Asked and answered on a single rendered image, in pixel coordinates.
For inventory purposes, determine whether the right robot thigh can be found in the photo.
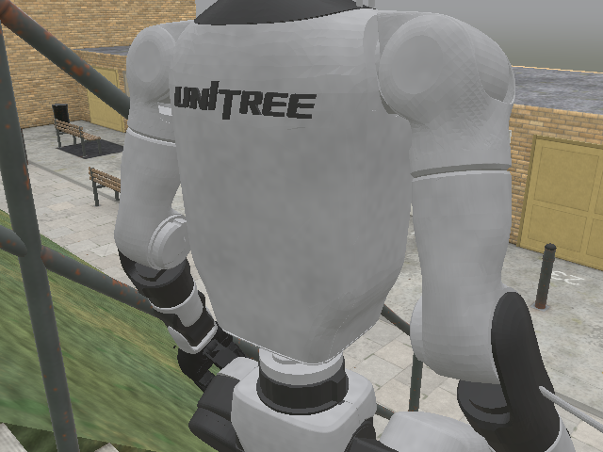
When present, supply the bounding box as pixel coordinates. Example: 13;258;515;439
350;412;491;452

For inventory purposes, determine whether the left robot thigh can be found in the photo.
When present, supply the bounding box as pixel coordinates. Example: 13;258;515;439
188;357;258;452

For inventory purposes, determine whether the robot left upper arm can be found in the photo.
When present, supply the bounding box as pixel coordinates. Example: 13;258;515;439
114;20;194;270

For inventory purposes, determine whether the robot right upper arm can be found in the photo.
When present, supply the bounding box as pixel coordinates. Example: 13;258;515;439
375;10;518;384

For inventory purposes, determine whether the robot right forearm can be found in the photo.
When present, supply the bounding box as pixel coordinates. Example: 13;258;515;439
457;292;576;452

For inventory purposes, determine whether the robot thigh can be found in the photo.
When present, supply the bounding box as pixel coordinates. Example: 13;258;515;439
188;357;258;452
350;412;491;452

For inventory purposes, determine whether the left robot hand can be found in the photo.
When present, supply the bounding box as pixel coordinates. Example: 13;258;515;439
173;321;250;392

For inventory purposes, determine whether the robot left forearm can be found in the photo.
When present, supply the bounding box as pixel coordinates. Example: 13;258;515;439
118;249;218;354

